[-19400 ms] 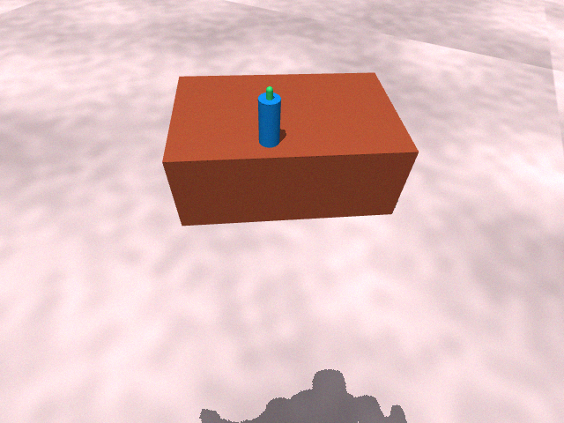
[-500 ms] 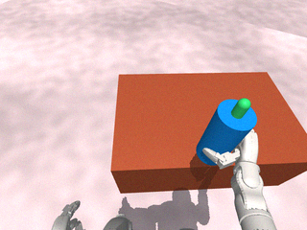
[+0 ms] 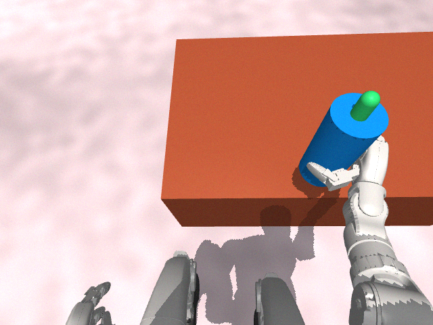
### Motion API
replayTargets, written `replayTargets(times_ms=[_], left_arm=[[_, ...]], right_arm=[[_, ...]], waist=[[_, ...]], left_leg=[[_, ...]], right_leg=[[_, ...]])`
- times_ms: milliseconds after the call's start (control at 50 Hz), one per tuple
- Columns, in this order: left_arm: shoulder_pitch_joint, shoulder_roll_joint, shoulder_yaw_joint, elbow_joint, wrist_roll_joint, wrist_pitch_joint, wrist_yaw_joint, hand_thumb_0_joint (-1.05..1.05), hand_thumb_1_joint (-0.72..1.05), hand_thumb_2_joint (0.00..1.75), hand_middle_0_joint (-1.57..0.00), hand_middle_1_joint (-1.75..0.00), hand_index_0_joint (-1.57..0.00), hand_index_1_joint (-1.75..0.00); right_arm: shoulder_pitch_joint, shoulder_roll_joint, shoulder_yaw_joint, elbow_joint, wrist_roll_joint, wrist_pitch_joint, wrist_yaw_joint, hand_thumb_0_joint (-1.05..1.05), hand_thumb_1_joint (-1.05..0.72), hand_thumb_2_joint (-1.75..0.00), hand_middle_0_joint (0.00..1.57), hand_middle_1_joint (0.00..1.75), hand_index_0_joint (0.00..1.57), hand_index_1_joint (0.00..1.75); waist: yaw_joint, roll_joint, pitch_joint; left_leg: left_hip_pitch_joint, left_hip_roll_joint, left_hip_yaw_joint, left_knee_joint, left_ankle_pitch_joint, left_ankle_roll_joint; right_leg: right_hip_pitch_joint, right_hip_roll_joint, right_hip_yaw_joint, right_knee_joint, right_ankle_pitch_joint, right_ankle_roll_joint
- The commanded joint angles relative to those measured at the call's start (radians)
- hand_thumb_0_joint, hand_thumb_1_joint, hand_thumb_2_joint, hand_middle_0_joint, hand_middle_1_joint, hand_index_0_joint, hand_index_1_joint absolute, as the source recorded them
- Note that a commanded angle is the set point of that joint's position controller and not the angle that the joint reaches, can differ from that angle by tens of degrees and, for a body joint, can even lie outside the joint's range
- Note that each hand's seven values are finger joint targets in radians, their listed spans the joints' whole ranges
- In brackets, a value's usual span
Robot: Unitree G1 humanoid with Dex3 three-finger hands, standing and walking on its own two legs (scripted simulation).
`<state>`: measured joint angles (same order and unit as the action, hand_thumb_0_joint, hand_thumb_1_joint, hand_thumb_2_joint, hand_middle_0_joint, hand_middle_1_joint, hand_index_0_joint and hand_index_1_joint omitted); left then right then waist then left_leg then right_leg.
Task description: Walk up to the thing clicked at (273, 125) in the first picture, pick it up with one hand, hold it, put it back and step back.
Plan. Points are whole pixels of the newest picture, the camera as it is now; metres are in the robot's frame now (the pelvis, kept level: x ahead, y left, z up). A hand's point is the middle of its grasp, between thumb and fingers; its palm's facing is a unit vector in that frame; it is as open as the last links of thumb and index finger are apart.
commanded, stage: crouch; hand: right
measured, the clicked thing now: (339, 140) +0.43 -0.18 +0.04
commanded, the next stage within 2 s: lower in 0.84 s
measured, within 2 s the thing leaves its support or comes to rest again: rests again in 1.62 s
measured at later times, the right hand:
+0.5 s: hand (325, 147) +0.47 -0.20 -0.07, palm faces +0.25 +0.97 -0.04, open 11.4 cm
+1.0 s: hand (321, 146) +0.49 -0.21 -0.11, palm faces +0.23 +0.97 -0.03, open 11.4 cm
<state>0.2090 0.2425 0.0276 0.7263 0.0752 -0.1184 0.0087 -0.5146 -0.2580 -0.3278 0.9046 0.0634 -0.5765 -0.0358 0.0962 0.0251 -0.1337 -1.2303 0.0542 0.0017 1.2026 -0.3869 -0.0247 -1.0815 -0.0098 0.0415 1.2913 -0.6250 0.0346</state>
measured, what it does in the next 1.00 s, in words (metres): lowers itself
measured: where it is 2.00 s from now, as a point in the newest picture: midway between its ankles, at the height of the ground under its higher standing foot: outside the picture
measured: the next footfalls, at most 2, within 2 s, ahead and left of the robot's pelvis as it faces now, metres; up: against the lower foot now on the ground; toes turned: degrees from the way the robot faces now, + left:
none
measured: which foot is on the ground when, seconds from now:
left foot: down 0.00-1.00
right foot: down 0.00-1.00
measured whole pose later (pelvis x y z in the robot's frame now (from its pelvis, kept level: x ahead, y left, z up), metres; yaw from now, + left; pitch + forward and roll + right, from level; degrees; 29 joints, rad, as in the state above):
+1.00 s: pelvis -0.03 -0.01 -0.11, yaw +0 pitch +35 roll +2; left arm 0.22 0.28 -0.01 0.70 0.08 -0.05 -0.01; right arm -0.89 -0.43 -0.49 1.09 0.01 -0.51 0.02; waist 0.19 -0.02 -0.14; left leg -1.74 0.07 -0.01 1.57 -0.44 -0.04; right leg -1.60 0.02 0.06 1.72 -0.72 0.03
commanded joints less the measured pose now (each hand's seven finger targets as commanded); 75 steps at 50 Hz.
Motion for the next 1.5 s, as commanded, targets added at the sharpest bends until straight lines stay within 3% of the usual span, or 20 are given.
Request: replayTargets(times_ms=[0,120,280,480,500,560,620,640,760,800,840,920,1020,1060,1080,1140,1160,1240,1280,1480], left_arm=[[0.126,0.181,0.063,-0.054,-0.005,-0.015,-0.001,0.00,0.85,0.93,-0.20,-0.30,-0.18,-0.32],[0.141,0.198,0.065,-0.064,-0.017,0.010,-0.021,0.00,0.86,0.91,-0.20,-0.30,-0.19,-0.31],[0.153,0.193,0.047,-0.086,-0.010,0.032,-0.032,0.00,0.87,0.90,-0.20,-0.29,-0.19,-0.30],[0.175,0.218,0.043,-0.063,-0.006,0.035,-0.014,0.00,0.86,0.91,-0.20,-0.29,-0.18,-0.30],[0.178,0.220,0.041,-0.061,-0.007,0.032,-0.012,0.00,0.86,0.91,-0.20,-0.29,-0.18,-0.30],[0.188,0.224,0.039,-0.059,-0.011,0.033,-0.007,0.00,0.86,0.91,-0.20,-0.29,-0.19,-0.30],[0.182,0.220,0.033,-0.062,-0.015,0.031,-0.007,0.00,0.87,0.91,-0.20,-0.29,-0.19,-0.30],[0.191,0.220,0.031,-0.062,-0.014,0.036,-0.006,0.00,0.87,0.90,-0.20,-0.29,-0.19,-0.30],[0.192,0.213,0.028,-0.056,-0.004,0.045,-0.006,0.00,0.87,0.90,-0.20,-0.29,-0.19,-0.30],[0.186,0.219,0.029,-0.062,-0.003,0.041,-0.007,0.00,0.87,0.90,-0.20,-0.29,-0.19,-0.30],[0.199,0.228,0.033,-0.057,-0.001,0.046,-0.005,0.00,0.86,0.91,-0.20,-0.29,-0.19,-0.30],[0.213,0.236,0.037,-0.049,0.005,0.050,-0.008,0.00,0.86,0.91,-0.20,-0.29,-0.18,-0.31],[0.207,0.235,0.030,-0.047,0.008,0.048,-0.011,0.00,0.86,0.90,-0.20,-0.29,-0.19,-0.31],[0.207,0.239,0.028,-0.054,0.010,0.054,-0.012,0.00,0.86,0.90,-0.20,-0.29,-0.19,-0.31],[0.207,0.238,0.026,-0.056,0.010,0.053,-0.016,0.00,0.87,0.90,-0.20,-0.29,-0.19,-0.30],[0.216,0.247,0.022,-0.067,0.014,0.058,-0.019,0.00,0.86,0.90,-0.20,-0.29,-0.18,-0.30],[0.219,0.241,0.018,-0.072,0.013,0.059,-0.021,0.00,0.86,0.90,-0.20,-0.29,-0.18,-0.30],[0.228,0.249,0.019,-0.072,0.012,0.064,-0.021,0.00,0.86,0.90,-0.20,-0.29,-0.19,-0.31],[0.227,0.256,0.016,-0.062,0.018,0.069,-0.024,0.00,0.85,0.91,-0.20,-0.30,-0.18,-0.31],[0.252,0.263,0.014,-0.053,0.008,0.080,-0.021,0.00,0.86,0.90,-0.20,-0.30,-0.19,-0.31]], right_arm=[[-0.486,-0.185,-0.037,-0.250,0.029,-0.144,0.028,0.00,-0.03,-1.35,1.27,1.47,1.33,1.47],[-0.531,-0.210,-0.074,-0.113,0.022,-0.118,0.053,0.00,0.00,-1.32,1.24,1.44,1.30,1.44],[-0.684,-0.391,-0.194,-0.146,-0.006,-0.133,0.030,0.00,-0.02,-1.30,1.24,1.42,1.30,1.43],[-0.838,-0.420,-0.148,-0.107,-0.023,-0.097,0.067,0.00,0.00,-1.25,1.19,1.37,1.25,1.37],[-0.821,-0.367,-0.117,-0.070,-0.020,-0.084,0.076,0.00,0.00,-1.25,1.19,1.36,1.24,1.36],[-0.838,-0.447,-0.173,-0.088,-0.013,-0.071,0.072,0.00,0.04,-1.25,1.18,1.37,1.24,1.37],[-0.800,-0.415,-0.174,-0.046,0.003,-0.054,0.071,0.00,0.00,-1.24,1.20,1.37,1.25,1.37],[-0.818,-0.487,-0.222,-0.085,-0.003,-0.058,0.062,0.00,-0.02,-1.24,1.20,1.36,1.25,1.36],[-0.844,-0.491,-0.211,-0.111,-0.027,-0.062,0.063,0.00,-0.04,-1.23,1.21,1.36,1.25,1.36],[-0.827,-0.402,-0.159,-0.075,-0.024,-0.054,0.073,0.00,-0.04,-1.23,1.22,1.37,1.26,1.37],[-0.864,-0.469,-0.199,-0.123,-0.027,-0.059,0.068,0.00,0.01,-1.25,1.21,1.38,1.26,1.38],[-0.888,-0.430,-0.168,-0.144,-0.025,-0.056,0.064,0.00,-0.01,-1.26,1.22,1.39,1.27,1.39],[-0.856,-0.389,-0.146,-0.008,-0.031,-0.041,0.066,0.00,0.00,-1.27,1.21,1.40,1.27,1.40],[-0.897,-0.505,-0.205,-0.052,-0.045,-0.057,0.061,0.00,-0.01,-1.27,1.21,1.40,1.27,1.40],[-0.820,-0.415,-0.161,0.051,-0.044,-0.049,0.070,0.00,0.00,-1.27,1.22,1.40,1.28,1.41],[-0.911,-0.552,-0.251,-0.053,-0.045,-0.077,0.056,0.00,-0.01,-1.28,1.23,1.41,1.28,1.41],[-0.910,-0.496,-0.208,-0.039,-0.045,-0.076,0.059,0.00,-0.02,-1.28,1.23,1.41,1.28,1.41],[-0.991,-0.569,-0.241,-0.104,-0.053,-0.082,0.043,0.00,-0.04,-1.24,1.21,1.37,1.26,1.37],[-0.983,-0.510,-0.196,-0.065,-0.062,-0.075,0.049,0.00,-0.04,-1.23,1.19,1.36,1.24,1.36],[-1.000,-0.519,-0.203,-0.041,-0.054,-0.031,0.059,0.00,0.00,-1.23,1.17,1.35,1.23,1.35]], waist=[[0.010,-0.133,-0.624],[0.034,-0.058,-0.609],[0.027,-0.117,-0.668],[0.079,-0.192,-0.738],[0.094,-0.174,-0.706],[0.078,-0.169,-0.733],[0.077,-0.151,-0.701],[0.059,-0.153,-0.721],[0.068,-0.205,-0.727],[0.096,-0.185,-0.733],[0.087,-0.206,-0.743],[0.097,-0.261,-0.759],[0.121,-0.187,-0.678],[0.096,-0.206,-0.713],[0.119,-0.168,-0.672],[0.085,-0.207,-0.764],[0.106,-0.216,-0.766],[0.109,-0.237,-0.809],[0.123,-0.272,-0.795],[0.142,-0.233,-0.781]], left_leg=[[0.418,-0.022,0.004,-0.004,0.348,0.062],[0.401,-0.010,0.002,0.047,0.307,0.058],[0.292,-0.009,-0.001,0.105,0.155,0.057],[0.210,-0.003,-0.010,0.151,0.123,0.057],[0.184,-0.003,-0.001,0.155,0.111,0.057],[0.221,0.000,-0.015,0.157,0.107,0.054],[0.199,-0.003,-0.005,0.173,0.106,0.054],[0.214,-0.004,-0.009,0.180,0.124,0.056],[0.164,-0.004,-0.009,0.227,0.175,0.064],[0.147,-0.005,0.000,0.232,0.175,0.063],[0.132,-0.004,0.001,0.245,0.173,0.066],[0.061,-0.002,0.012,0.276,0.190,0.073],[0.023,0.001,0.012,0.303,0.159,0.068],[0.027,0.003,0.003,0.319,0.136,0.067],[0.008,0.004,0.011,0.331,0.139,0.065],[0.045,0.008,-0.004,0.348,0.133,0.063],[0.052,0.011,-0.004,0.360,0.156,0.063],[0.011,0.010,0.001,0.379,0.113,0.059],[-0.041,0.013,0.009,0.402,0.112,0.062],[-0.059,0.020,0.009,0.431,0.115,0.058]], right_leg=[[0.122,0.015,-0.017,-0.109,0.544,-0.005],[-0.058,0.028,-0.018,-0.057,0.386,-0.022],[-0.139,0.031,-0.019,-0.004,0.231,-0.033],[-0.195,0.032,-0.025,0.084,0.183,-0.038],[-0.209,0.031,-0.018,0.086,0.175,-0.037],[-0.258,0.030,-0.027,0.109,0.155,-0.042],[-0.296,0.031,-0.023,0.114,0.158,-0.044],[-0.294,0.030,-0.027,0.120,0.175,-0.043],[-0.277,0.027,-0.029,0.148,0.238,-0.036],[-0.267,0.027,-0.020,0.156,0.239,-0.035],[-0.258,0.027,-0.016,0.159,0.250,-0.032],[-0.186,0.021,-0.003,0.173,0.330,-0.020],[-0.339,0.027,-0.007,0.217,0.245,-0.030],[-0.368,0.033,-0.015,0.239,0.218,-0.034],[-0.390,0.033,-0.012,0.249,0.219,-0.034],[-0.400,0.042,-0.027,0.267,0.201,-0.037],[-0.405,0.044,-0.029,0.276,0.216,-0.035],[-0.401,0.045,-0.025,0.283,0.179,-0.038],[-0.372,0.044,-0.016,0.289,0.200,-0.029],[-0.458,0.046,-0.027,0.350,0.183,-0.036]])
